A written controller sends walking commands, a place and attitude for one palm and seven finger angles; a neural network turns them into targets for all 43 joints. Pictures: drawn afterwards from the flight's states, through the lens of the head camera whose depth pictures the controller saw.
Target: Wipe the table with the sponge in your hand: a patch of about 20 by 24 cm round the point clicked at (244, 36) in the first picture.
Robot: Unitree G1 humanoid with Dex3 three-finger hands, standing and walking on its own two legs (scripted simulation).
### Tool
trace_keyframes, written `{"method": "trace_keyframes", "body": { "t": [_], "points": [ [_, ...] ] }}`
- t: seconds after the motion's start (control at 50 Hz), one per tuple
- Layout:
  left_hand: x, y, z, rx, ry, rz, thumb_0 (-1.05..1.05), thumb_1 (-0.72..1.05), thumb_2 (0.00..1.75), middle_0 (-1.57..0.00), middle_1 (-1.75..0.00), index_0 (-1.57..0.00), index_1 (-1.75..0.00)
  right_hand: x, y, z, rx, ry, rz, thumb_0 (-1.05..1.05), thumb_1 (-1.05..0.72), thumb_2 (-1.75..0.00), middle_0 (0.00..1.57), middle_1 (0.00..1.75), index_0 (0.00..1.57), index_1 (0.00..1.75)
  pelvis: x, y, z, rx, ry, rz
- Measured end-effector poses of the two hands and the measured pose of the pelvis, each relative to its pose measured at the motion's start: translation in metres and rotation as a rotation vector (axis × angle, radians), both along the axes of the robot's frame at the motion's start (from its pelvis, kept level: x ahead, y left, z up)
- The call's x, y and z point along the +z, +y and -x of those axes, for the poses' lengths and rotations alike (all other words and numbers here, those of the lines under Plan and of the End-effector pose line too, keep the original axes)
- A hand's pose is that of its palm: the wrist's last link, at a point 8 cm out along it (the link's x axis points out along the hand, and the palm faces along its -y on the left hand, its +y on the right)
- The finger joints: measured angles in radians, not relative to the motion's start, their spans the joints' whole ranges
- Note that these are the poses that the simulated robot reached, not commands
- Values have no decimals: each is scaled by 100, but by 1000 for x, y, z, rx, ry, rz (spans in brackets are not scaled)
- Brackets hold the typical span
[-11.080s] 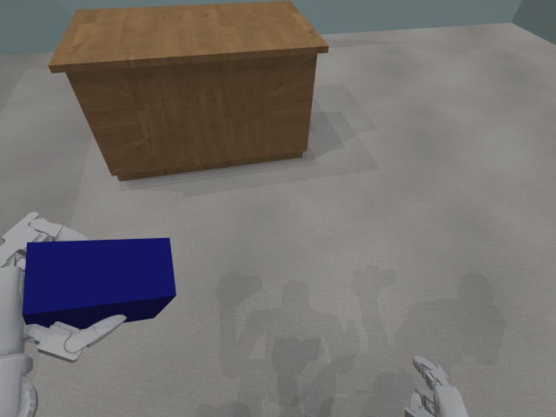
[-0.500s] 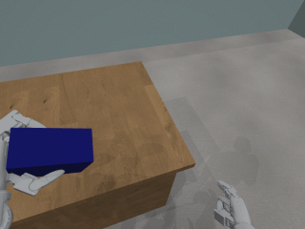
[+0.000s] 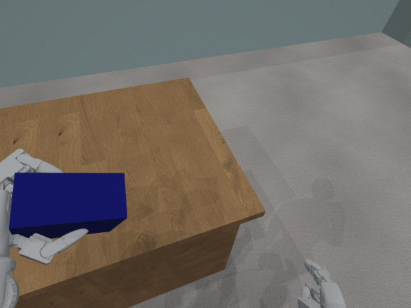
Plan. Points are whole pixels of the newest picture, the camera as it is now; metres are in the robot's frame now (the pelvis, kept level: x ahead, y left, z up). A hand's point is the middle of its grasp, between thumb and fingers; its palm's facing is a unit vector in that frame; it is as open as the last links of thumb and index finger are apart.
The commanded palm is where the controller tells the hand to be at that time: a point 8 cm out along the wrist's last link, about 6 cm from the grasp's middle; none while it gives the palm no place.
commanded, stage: come to a stop and stand still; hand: left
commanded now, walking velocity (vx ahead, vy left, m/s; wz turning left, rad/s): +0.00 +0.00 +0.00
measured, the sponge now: (87, 206) +0.23 +0.20 +0.14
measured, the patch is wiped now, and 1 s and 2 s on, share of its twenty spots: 0.00 0.00 0.00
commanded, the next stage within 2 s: look again from close up in 0.10 s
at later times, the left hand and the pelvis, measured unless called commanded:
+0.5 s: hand (54, 205) +0.23 +0.24 +0.14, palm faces +0.22 -0.87 -0.44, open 10.6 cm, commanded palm +0.17 +0.29 +0.18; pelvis +0.00 +0.02 +0.00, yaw -2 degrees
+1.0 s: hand (55, 194) +0.24 +0.24 +0.16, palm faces +0.31 -0.86 -0.41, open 10.6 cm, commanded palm +0.17 +0.27 +0.18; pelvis +0.00 +0.00 +0.00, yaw -1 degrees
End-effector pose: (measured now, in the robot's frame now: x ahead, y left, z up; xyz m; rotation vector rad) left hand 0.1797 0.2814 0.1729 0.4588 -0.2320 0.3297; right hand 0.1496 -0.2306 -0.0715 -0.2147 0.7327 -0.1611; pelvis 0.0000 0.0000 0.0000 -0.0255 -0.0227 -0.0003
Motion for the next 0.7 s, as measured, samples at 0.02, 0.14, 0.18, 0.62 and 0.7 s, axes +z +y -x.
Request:
{"method": "trace_keyframes", "body": {
  "t": [0.02,0.14,0.18,0.62,0.7],
  "points": [
    [1,1,0,0,-4,-1,-1,-53,100,-66,-136,-68,-136,0,2,-1,4,-2,-2,2,-90,-90,20,30,20,30,0,1,0,0,0,0],
    [1,6,2,16,-19,6,-1,-53,100,-66,-136,-68,-136,3,12,-12,29,-26,-13,2,-90,-90,20,30,20,30,0,3,-2,3,-1,0],
    [0,7,1,22,-19,12,-1,-53,100,-66,-136,-68,-135,4,14,-17,36,-35,-13,1,-90,-90,20,30,20,30,0,4,-3,3,0,1],
    [-10,30,-16,-81,0,-83,-1,-53,101,-66,-136,-68,-135,2,28,4,56,18,21,1,-90,-90,20,30,20,30,-3,20,1,-17,3,-1],
    [4,37,-14,-37,-83,-83,-1,-53,101,-66,-136,-68,-135,1,32,1,81,22,18,2,-90,-90,20,30,20,30,-2,21,-2,-15,7,3]
  ]
}}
